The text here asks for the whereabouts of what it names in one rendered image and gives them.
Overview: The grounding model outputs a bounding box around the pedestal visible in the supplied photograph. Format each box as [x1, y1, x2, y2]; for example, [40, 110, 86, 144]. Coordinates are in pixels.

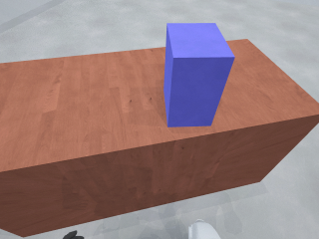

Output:
[0, 39, 319, 238]

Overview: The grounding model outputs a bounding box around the carton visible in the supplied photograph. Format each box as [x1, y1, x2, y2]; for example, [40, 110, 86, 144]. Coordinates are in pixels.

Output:
[163, 23, 235, 127]

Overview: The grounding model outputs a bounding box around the robot right thigh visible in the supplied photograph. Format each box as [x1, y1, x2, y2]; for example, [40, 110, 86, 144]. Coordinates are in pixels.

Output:
[188, 222, 220, 239]

